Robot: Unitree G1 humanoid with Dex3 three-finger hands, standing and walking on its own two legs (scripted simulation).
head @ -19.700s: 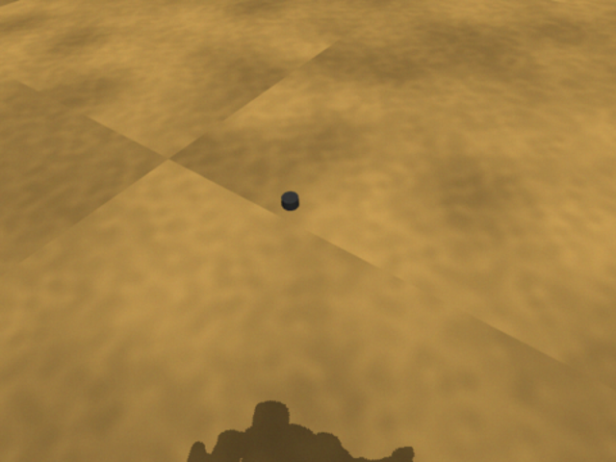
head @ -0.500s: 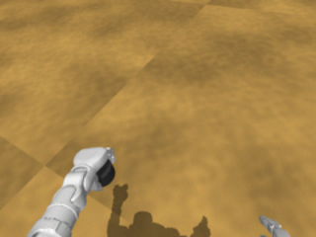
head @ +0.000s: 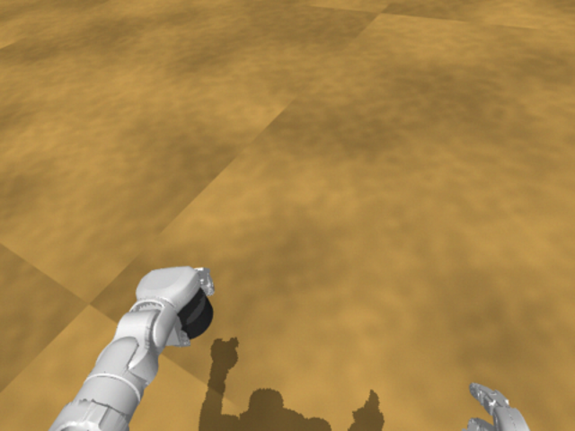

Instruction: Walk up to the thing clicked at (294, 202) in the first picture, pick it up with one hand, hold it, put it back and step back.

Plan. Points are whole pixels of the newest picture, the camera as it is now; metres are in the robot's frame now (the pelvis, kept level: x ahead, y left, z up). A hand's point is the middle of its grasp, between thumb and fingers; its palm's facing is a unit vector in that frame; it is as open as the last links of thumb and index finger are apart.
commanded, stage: hold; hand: left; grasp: from above
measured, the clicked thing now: (185, 310) +0.31 +0.22 -0.05
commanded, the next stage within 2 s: crouch in 0.56 s
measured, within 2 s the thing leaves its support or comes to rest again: neither
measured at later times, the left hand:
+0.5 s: hand (181, 311) +0.30 +0.22 -0.03, palm faces -0.43 -0.07 -0.90, open 10.1 cm
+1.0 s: hand (186, 330) +0.29 +0.23 -0.08, palm faces -0.44 -0.04 -0.90, open 10.0 cm
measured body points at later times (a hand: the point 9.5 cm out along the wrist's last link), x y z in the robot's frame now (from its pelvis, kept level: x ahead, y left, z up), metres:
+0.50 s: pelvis +0.01 +0.00 +0.00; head +0.02 -0.03 +0.45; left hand +0.32 +0.22 +0.02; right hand +0.16 -0.26 -0.11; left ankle +0.02 +0.13 -0.73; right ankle +0.00 -0.13 -0.73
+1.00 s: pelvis +0.00 +0.00 -0.01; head +0.04 -0.01 +0.44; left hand +0.31 +0.23 -0.03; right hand +0.14 -0.26 -0.12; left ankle +0.02 +0.13 -0.73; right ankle +0.00 -0.13 -0.73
